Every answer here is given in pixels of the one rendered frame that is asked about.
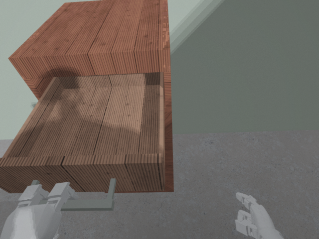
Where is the right robot hand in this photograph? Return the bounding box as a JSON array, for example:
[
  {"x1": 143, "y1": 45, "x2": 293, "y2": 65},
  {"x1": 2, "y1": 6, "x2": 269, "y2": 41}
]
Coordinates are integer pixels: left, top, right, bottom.
[{"x1": 235, "y1": 192, "x2": 275, "y2": 239}]

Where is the handle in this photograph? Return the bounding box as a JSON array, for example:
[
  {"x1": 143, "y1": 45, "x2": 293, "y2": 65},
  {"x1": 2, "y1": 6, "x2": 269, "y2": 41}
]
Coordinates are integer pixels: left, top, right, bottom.
[{"x1": 31, "y1": 178, "x2": 116, "y2": 211}]

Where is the drawer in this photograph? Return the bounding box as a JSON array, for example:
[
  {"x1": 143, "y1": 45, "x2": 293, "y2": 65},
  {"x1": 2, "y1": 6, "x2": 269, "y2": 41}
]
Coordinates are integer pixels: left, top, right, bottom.
[{"x1": 0, "y1": 72, "x2": 165, "y2": 193}]

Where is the right robot forearm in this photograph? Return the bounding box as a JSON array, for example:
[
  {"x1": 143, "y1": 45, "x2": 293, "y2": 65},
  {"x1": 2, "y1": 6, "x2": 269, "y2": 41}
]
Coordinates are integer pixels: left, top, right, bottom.
[{"x1": 258, "y1": 228, "x2": 284, "y2": 239}]

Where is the left robot hand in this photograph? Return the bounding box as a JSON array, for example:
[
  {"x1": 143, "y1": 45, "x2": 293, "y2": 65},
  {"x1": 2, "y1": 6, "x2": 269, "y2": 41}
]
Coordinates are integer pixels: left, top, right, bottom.
[{"x1": 0, "y1": 182, "x2": 78, "y2": 239}]

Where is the cabinet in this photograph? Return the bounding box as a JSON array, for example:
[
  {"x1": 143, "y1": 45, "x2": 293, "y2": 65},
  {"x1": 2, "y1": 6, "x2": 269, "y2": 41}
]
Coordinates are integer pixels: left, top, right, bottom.
[{"x1": 8, "y1": 0, "x2": 174, "y2": 193}]

